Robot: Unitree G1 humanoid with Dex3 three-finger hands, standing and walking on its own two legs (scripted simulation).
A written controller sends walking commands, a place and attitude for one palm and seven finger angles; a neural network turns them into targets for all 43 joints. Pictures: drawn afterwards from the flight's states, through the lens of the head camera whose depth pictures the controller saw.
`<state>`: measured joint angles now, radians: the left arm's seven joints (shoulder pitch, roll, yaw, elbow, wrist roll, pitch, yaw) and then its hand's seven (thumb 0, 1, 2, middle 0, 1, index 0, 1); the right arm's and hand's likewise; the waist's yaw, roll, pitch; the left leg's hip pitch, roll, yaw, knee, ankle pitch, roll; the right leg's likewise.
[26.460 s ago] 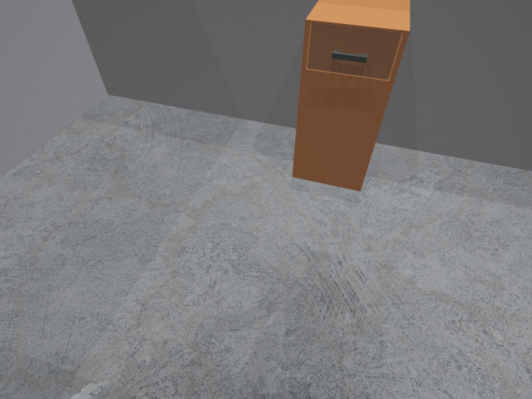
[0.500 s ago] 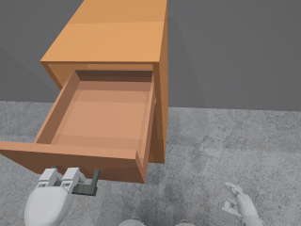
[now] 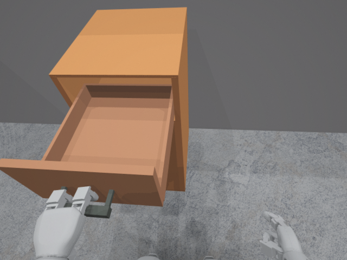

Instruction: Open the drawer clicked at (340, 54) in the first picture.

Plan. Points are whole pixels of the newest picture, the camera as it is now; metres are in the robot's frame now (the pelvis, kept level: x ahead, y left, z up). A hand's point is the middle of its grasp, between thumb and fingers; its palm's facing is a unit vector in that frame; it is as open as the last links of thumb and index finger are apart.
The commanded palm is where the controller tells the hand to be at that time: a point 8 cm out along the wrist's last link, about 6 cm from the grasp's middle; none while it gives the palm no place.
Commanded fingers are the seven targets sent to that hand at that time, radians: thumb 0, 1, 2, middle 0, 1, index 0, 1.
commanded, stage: lift the hand off the handle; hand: left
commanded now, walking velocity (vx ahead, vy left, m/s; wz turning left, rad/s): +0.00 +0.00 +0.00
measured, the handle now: (83, 201) +0.24 +0.23 +0.02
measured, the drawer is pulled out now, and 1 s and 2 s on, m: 0.30 0.29 0.29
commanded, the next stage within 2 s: draw the hand back to the body in 1.46 s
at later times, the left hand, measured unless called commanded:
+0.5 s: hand (70, 219) +0.20 +0.24 +0.03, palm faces +0.00 -0.11 -0.99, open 13.7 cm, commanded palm +0.18 +0.25 +0.09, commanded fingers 0.00 -0.50 0.30 -0.30 -1.20 -0.30 -1.20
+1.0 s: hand (42, 204) +0.20 +0.25 +0.11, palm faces +0.09 -0.13 -0.99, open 13.7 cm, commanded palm +0.18 +0.25 +0.16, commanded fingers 0.00 -0.50 0.30 -0.30 -1.20 -0.30 -1.20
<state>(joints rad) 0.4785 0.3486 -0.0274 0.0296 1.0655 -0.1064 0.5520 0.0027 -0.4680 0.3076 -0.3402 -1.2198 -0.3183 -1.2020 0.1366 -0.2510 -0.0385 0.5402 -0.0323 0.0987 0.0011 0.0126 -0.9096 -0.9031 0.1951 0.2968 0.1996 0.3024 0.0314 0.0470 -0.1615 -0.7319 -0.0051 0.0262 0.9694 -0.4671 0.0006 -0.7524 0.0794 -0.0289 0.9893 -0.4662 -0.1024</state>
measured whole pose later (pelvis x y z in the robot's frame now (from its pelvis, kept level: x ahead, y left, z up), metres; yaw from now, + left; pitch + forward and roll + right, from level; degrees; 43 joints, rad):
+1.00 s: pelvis +0.02 +0.04 +0.04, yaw -1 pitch +5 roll +0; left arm 0.56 0.41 -0.05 -0.33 0.96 -0.03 0.30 0.00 -0.49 0.30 -0.32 -1.20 -0.34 -1.21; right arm 0.14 -0.23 0.00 0.51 -0.01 0.09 0.03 0.01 -0.91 -0.90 0.20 0.30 0.20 0.30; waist 0.09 0.10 -0.12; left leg -0.41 -0.03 0.04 0.72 -0.40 0.05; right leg -0.42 0.06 0.01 0.71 -0.38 -0.05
